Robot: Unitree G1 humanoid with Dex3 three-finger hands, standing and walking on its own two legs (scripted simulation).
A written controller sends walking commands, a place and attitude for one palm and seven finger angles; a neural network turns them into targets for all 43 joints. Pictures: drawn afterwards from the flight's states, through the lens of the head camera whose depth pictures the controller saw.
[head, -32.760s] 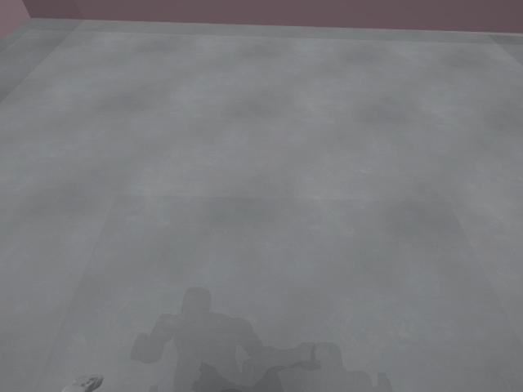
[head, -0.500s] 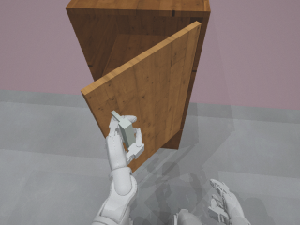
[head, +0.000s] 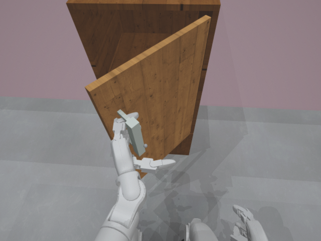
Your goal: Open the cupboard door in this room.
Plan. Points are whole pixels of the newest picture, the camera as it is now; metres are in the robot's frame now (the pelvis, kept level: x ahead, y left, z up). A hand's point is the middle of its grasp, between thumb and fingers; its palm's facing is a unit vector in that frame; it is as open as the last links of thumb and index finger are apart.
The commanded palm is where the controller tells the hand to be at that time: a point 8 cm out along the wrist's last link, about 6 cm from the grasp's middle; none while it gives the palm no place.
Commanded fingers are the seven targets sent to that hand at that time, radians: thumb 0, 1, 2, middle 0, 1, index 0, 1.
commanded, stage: open thumb and fingers to let go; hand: left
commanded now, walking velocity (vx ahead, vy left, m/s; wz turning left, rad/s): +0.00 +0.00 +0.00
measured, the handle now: (131, 133) +0.38 +0.09 +0.03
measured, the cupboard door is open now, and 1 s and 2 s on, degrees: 49 52 52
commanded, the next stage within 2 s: slide the hand sideways off the handle in 0.18 s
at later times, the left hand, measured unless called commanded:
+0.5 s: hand (144, 161) +0.30 +0.05 +0.04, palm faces -0.23 -0.97 -0.04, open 16.2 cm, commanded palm +0.29 +0.09 +0.04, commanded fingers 0.00 -0.50 0.30 -0.15 -0.30 -0.15 -0.30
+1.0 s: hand (129, 176) +0.26 +0.08 +0.04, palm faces -0.14 -0.99 +0.01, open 16.2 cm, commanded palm +0.24 +0.14 +0.04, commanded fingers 0.00 -0.50 0.30 -0.15 -0.30 -0.15 -0.30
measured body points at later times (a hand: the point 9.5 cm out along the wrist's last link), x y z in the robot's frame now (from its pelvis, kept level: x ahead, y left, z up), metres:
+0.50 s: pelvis -0.01 +0.03 -0.01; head +0.07 +0.01 +0.44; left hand +0.30 +0.10 +0.04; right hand +0.16 -0.19 -0.11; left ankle +0.01 +0.16 -0.66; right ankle +0.05 -0.09 -0.66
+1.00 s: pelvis +0.01 +0.03 -0.01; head +0.08 +0.02 +0.43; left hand +0.26 +0.13 +0.05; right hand +0.19 -0.19 -0.10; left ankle +0.01 +0.16 -0.66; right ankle +0.05 -0.09 -0.66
